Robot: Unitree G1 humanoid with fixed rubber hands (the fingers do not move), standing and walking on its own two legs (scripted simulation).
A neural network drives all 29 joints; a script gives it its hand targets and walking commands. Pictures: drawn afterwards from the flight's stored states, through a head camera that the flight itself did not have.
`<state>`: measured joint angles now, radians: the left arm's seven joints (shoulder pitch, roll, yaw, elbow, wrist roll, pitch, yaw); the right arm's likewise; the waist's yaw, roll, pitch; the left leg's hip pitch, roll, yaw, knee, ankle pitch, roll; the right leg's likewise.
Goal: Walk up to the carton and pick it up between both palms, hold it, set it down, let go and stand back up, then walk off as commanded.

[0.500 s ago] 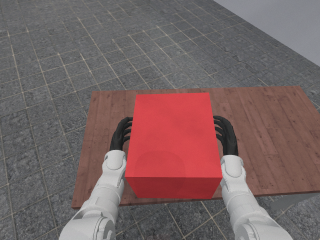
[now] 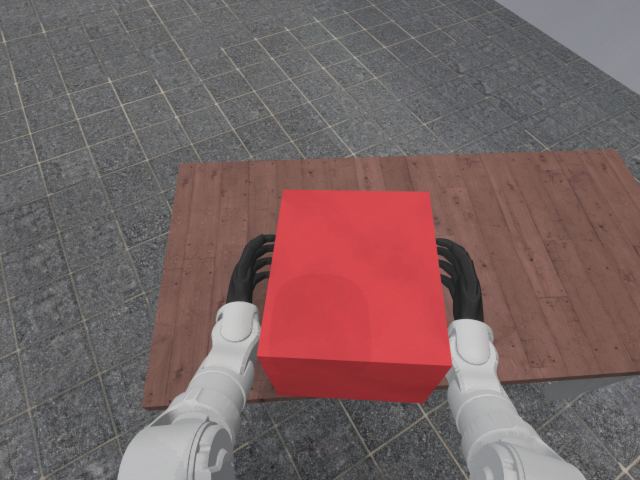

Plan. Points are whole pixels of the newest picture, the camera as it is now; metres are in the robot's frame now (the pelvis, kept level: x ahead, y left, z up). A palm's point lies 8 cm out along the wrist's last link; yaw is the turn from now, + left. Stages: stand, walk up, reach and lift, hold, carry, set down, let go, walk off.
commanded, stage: set down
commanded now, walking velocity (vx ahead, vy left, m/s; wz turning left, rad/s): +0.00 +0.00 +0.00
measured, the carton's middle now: (352, 295) +0.37 -0.04 -0.04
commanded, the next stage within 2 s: none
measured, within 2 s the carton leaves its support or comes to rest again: neither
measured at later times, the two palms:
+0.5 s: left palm (246, 305) +0.37 +0.11 -0.08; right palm (450, 314) +0.34 -0.18 -0.06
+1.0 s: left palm (247, 314) +0.36 +0.11 -0.10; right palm (446, 323) +0.33 -0.18 -0.08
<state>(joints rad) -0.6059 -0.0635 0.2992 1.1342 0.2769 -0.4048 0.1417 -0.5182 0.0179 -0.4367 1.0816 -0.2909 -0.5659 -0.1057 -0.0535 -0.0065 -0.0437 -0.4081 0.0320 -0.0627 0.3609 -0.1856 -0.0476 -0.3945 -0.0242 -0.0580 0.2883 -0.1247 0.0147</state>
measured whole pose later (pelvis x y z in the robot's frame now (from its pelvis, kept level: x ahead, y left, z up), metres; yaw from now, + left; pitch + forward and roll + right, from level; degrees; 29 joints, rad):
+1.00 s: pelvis -0.01 +0.01 -0.02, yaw -2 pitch +29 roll -3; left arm -0.66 -0.06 0.36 1.26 0.28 -0.63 0.18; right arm -0.61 -0.01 -0.59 1.22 -0.41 -0.73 -0.06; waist -0.05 0.04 -0.13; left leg -0.81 0.04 -0.06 0.51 -0.21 -0.04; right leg -0.74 -0.01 -0.06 0.33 -0.09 0.02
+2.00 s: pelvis -0.02 +0.01 -0.03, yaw -2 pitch +30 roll -3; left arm -0.73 -0.06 0.45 1.31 0.32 -0.69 0.15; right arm -0.66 0.00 -0.71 1.24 -0.47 -0.71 -0.02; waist -0.05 0.04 -0.13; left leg -0.91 0.04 -0.06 0.64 -0.26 -0.02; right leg -0.86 -0.01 -0.06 0.48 -0.15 0.02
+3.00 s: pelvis -0.02 +0.02 -0.05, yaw -3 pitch +33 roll -4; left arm -0.85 0.03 0.28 1.46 0.18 -0.60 0.17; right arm -0.74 -0.08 -0.41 1.44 -0.14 -0.67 -0.07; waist -0.05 0.05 -0.22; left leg -1.06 0.05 -0.06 0.81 -0.33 -0.03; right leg -1.02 -0.01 -0.05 0.66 -0.23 0.02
